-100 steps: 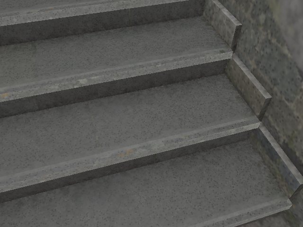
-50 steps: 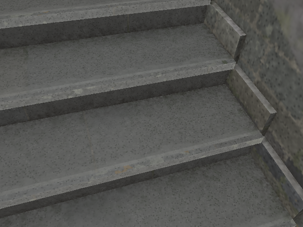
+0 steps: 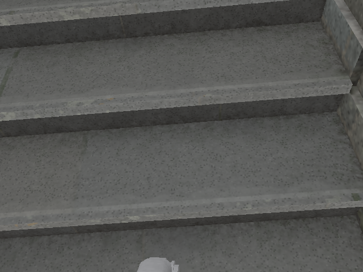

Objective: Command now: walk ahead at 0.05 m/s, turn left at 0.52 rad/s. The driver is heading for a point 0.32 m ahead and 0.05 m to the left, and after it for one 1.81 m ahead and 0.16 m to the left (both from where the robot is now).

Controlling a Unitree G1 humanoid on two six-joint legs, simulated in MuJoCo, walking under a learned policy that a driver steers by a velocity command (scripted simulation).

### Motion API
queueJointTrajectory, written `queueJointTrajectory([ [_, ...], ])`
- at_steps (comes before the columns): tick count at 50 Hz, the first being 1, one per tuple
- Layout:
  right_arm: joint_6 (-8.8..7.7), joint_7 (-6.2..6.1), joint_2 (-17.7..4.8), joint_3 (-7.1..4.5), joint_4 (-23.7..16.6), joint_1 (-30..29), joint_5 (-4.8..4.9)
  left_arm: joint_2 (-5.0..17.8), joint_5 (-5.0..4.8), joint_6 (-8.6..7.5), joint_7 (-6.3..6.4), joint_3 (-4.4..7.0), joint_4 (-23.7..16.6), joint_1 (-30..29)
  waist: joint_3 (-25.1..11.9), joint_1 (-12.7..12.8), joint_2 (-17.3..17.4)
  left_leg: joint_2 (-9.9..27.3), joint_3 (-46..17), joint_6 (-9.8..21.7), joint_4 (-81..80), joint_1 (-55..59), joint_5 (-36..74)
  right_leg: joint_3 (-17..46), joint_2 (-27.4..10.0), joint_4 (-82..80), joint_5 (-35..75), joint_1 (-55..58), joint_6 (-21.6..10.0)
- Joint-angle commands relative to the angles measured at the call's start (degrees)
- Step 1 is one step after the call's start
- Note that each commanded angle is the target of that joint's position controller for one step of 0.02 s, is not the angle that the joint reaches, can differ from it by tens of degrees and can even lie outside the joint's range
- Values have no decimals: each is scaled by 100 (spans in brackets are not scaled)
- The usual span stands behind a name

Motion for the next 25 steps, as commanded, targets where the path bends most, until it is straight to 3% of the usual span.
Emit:
queueJointTrajectory([
  [1, 76, 30, -290, -135, -695, -713, -38, 792, 44, -60, 78, 230, -300, 628, -376, 126, -886, 179, 27, -59, -57, -908, -130, 1236, -1655, -1124, 2571, 1564, -585],
  [2, 97, 22, -293, -156, -734, -744, -26, 842, 58, -85, 62, 275, -326, 577, -311, 112, -952, 204, 123, -74, -79, -931, -245, 1245, -1769, -1132, 2670, 1601, -640],
  [3, 128, 29, -245, -152, -842, -887, 57, 936, 59, -107, 13, 298, -428, 576, -301, 183, -1181, 176, 181, -61, 239, -1074, -562, 1308, -1898, -1272, 2666, 1750, -731],
  [5, 213, 20, -177, -154, -1001, -1097, 90, 1035, 33, -109, -28, 352, -489, 647, -157, 195, -986, 262, 109, -46, 566, -1433, -1126, 1395, -2159, -1468, 2637, 2025, -764],
  [6, 228, 66, -97, -96, -1216, -1340, 107, 1104, 46, -92, 5, 389, -452, 687, 89, 144, -666, 439, -31, -18, -12, -1428, -1201, 1171, -2162, -1613, 2637, 1983, -703],
  [8, 244, 110, -76, -88, -1400, -1547, 61, 1051, 86, -82, -23, 388, -451, 837, -95, 311, -903, 397, 50, 61, 530, -1883, -1682, 1262, -2286, -1629, 3011, 2652, -768],
  [9, 233, 132, -99, -101, -1443, -1521, -66, 1061, 65, -105, -11, 390, -459, 893, -97, 314, -829, 474, -253, 108, 585, -2172, -1905, 1267, -2368, -1600, 3307, 3001, -807],
  [10, 215, 159, -32, -91, -1573, -1585, -54, 1141, 95, -117, 17, 414, -441, 946, -128, 333, -750, 481, -292, 162, 670, -2342, -2033, 1240, -2475, -1622, 3260, 3190, -822],
  [12, 173, 160, 45, -42, -1843, -1867, 76, 1275, 159, -150, -32, 438, -385, 884, -85, 319, -697, 506, -246, 248, 838, -2678, -2289, 1171, -2663, -1849, 2791, 3275, -773],
  [14, 175, 136, 34, -27, -2062, -2093, 148, 1388, 219, -155, -83, 466, -375, 741, 122, 241, -495, 539, -180, 298, 535, -2611, -2208, 897, -2554, -2109, 2188, 2896, -665],
  [16, 187, 161, -18, -22, -2238, -2204, 167, 1342, 152, -154, -134, 441, -328, 618, 287, 110, -739, 563, -74, 322, -48, -2326, -1949, 597, -2275, -2148, 2281, 2508, -531],
  [17, 165, 228, 25, 39, -2422, -2154, 87, 1376, 117, -64, -139, 462, -310, 544, 91, -62, -915, 793, -33, 311, -882, -2121, -1970, 357, -1969, -2143, 2159, 2537, -364],
  [18, 164, 296, 52, 79, -2495, -2140, 100, 1395, 144, -26, -136, 471, -342, 455, -54, -101, -1004, 886, 51, 358, -1504, -1701, -1605, 147, -1785, -2146, 2092, 2555, -289],
  [19, 146, 375, 37, 121, -2519, -2091, 131, 1436, 114, 10, -156, 472, -391, 238, -200, -127, -1194, 1000, 157, 359, -2240, -1249, -1323, 7, -1706, -2224, 2057, 2514, -224],
  [20, 179, 486, -22, 172, -2438, -1743, 280, 1677, -46, 135, -177, 522, -589, -74, -390, -260, -1262, 988, 578, 476, -3742, 201, -1985, -298, -1484, -2469, 2523, 1952, -272],
  [21, 211, 496, -118, 144, -2324, -1431, 291, 1790, -140, 169, -204, 549, -687, -66, -598, -235, -1255, 788, 901, 543, -4242, 1436, -1934, -226, -1545, -2593, 3053, 1614, -351],
  [22, 153, 451, -385, 29, -2029, -564, 379, 2095, -296, 208, -307, 581, -501, 32, -1050, -485, -1391, 253, 1440, 664, -4258, 2677, -2309, -348, -1492, -1851, 5971, 1675, -472],
  [23, -17, 408, -641, -63, -1732, 344, 434, 2332, -332, 222, -460, 631, -444, -2, -1614, -954, -1125, -111, 1247, 784, -5110, 4148, -1030, -373, -1227, -395, 7633, 1395, -321],
  [24, -167, 349, -1103, -227, -1584, 1092, 442, 2340, -372, 156, -578, 655, -846, -367, -2107, -1512, -517, 199, -716, 960, -6562, 5632, -544, -174, -451, 1769, 5327, -277, 238],
  [25, -137, 282, -2267, -501, -1746, 745, 224, 1531, -337, 138, -684, 445, -1528, -415, -3017, -1108, 1856, 1843, -3713, 1431, -8439, 5971, -54, 931, 763, 4414, -710, -1510, 644],
])
Next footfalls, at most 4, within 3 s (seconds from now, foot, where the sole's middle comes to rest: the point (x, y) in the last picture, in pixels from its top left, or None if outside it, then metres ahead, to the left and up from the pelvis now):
0.46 left None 0.29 0.33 -0.62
1.32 right None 0.41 0.06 -0.62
1.70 left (165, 159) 0.73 0.15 -0.46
2.18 right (204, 72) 0.98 0.01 -0.31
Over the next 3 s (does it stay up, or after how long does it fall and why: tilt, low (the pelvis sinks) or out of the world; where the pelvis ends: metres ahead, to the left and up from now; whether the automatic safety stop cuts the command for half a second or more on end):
stays up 1.05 0.16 0.46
